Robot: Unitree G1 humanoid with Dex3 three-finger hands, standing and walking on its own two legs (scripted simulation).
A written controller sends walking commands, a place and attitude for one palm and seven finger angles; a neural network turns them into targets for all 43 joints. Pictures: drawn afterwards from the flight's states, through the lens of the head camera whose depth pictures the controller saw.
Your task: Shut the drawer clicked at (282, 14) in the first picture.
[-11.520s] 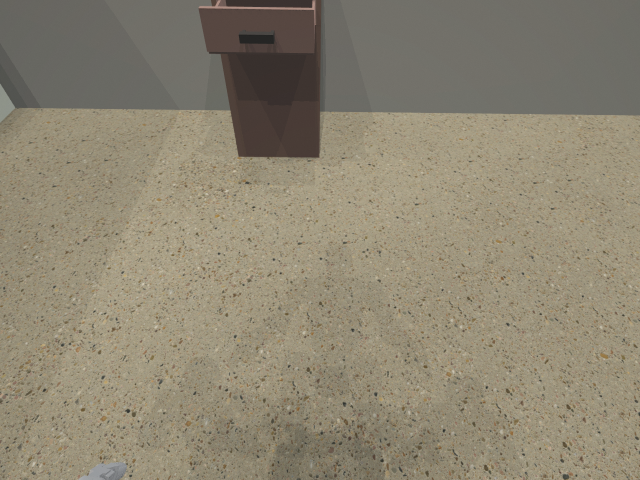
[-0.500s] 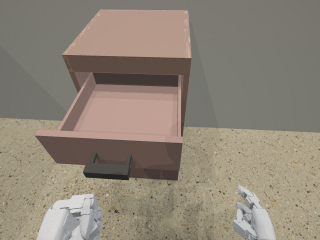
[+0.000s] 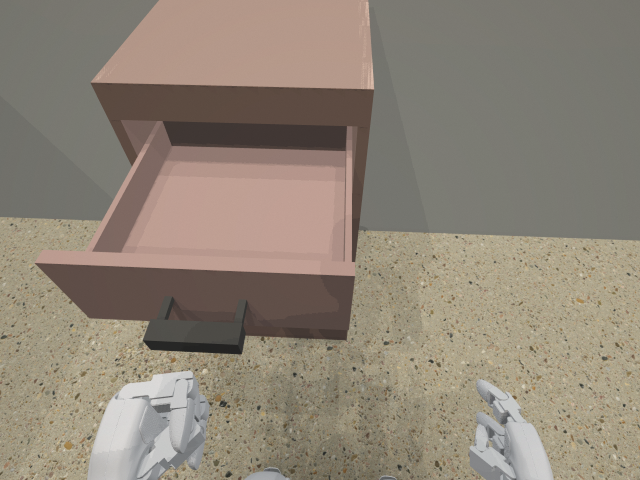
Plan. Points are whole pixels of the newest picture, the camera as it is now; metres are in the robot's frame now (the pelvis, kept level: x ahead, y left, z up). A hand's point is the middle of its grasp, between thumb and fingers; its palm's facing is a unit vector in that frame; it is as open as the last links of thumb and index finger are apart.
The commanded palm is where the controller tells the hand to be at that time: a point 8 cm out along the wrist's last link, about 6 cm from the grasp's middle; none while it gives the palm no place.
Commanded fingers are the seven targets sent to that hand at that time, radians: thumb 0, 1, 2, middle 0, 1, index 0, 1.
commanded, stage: bring the fist close to the handle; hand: left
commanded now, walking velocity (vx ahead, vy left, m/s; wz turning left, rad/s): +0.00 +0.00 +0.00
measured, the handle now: (200, 320) +0.31 +0.17 +0.03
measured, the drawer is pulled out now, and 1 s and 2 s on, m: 0.29 0.29 0.20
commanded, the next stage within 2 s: push the drawer shut in 0.92 s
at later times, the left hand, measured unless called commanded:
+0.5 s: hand (227, 407) +0.20 +0.12 +0.03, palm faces -0.03 -1.00 -0.02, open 3.3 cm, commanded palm +0.18 +0.18 +0.03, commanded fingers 0.00 0.90 0.90 -1.40 -1.60 -1.40 -1.60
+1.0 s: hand (222, 402) +0.21 +0.12 +0.03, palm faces -0.02 -1.00 -0.02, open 3.3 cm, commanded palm +0.18 +0.18 +0.03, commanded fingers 0.00 0.90 0.90 -1.40 -1.60 -1.40 -1.60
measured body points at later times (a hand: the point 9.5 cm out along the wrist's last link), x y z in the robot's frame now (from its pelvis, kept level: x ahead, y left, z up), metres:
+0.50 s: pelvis -0.01 +0.00 -0.02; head +0.06 +0.00 +0.42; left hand +0.20 +0.17 +0.04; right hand +0.18 -0.23 -0.10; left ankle +0.00 +0.11 -0.67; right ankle +0.00 -0.08 -0.67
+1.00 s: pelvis -0.01 +0.00 -0.03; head +0.07 +0.00 +0.42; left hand +0.20 +0.18 +0.03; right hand +0.17 -0.23 -0.11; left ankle +0.00 +0.11 -0.67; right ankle +0.00 -0.08 -0.67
